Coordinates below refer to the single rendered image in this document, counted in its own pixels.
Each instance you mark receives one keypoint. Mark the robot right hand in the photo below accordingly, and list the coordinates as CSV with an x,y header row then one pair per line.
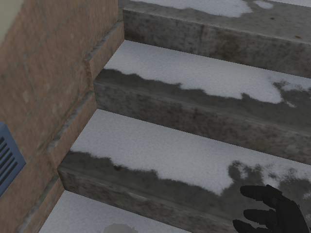
x,y
287,218

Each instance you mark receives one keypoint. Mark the left robot thigh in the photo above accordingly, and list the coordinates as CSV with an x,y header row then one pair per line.
x,y
120,228

